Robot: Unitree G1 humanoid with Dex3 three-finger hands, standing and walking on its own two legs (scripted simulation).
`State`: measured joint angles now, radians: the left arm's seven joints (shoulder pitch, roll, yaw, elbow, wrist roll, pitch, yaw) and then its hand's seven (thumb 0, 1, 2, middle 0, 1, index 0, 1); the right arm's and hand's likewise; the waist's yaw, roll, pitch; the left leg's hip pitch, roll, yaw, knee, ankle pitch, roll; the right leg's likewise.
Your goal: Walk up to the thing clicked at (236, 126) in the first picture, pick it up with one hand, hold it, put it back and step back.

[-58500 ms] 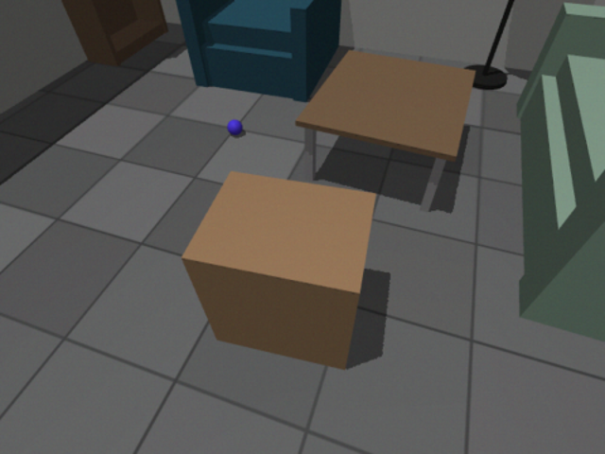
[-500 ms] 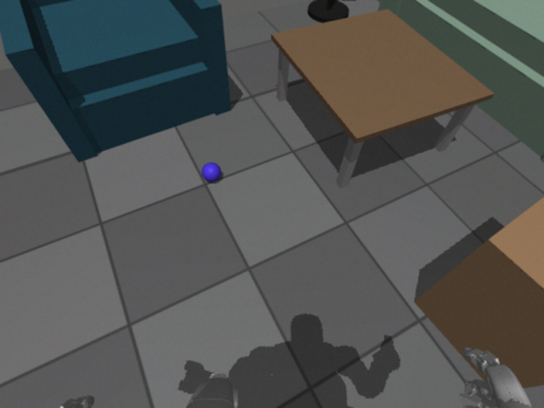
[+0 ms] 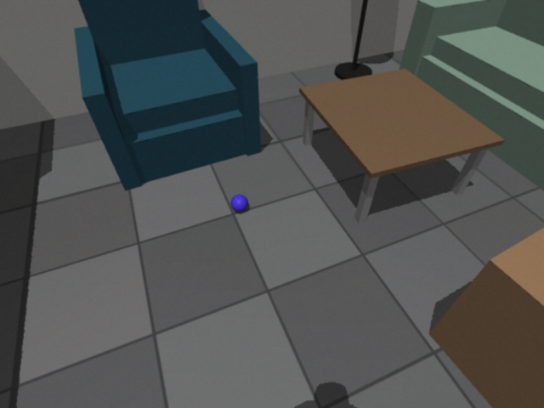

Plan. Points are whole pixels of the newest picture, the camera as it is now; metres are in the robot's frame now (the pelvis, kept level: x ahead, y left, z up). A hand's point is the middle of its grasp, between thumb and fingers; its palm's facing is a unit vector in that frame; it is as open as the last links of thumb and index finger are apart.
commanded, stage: step back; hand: left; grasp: from above
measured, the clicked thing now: (239, 203) +1.18 +0.21 -0.72
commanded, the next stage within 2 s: stand in 0.72 s
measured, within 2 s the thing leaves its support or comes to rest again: neither
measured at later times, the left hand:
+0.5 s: hand out of the picture +0.09 +0.28 -0.16, palm faces +0.08 -0.93 -0.36, open 7.4 cm
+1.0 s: hand out of the picture +0.14 +0.26 -0.14, palm faces +0.01 -0.94 -0.34, open 7.4 cm
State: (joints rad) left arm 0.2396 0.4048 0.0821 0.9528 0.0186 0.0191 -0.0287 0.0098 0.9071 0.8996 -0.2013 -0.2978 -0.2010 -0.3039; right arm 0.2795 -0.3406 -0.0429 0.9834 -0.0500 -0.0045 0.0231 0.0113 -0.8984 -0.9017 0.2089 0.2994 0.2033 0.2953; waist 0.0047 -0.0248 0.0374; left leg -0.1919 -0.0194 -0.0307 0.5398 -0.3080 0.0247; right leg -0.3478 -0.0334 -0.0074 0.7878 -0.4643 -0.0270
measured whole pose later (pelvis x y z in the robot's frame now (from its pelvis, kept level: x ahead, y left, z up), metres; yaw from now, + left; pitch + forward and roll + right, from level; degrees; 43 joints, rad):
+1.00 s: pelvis +0.05 +0.01 +0.01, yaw +1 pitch -3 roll +0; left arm 0.10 0.34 0.00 1.12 0.00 -0.02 -0.01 0.01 0.91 0.90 -0.20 -0.30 -0.20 -0.30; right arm 0.06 -0.35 -0.01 1.11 -0.01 -0.01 0.02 0.01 -0.90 -0.90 0.21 0.30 0.20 0.29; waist 0.00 0.01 0.05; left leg -0.17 0.04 0.02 0.39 -0.15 -0.03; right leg -0.08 -0.03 -0.03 0.38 -0.25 0.02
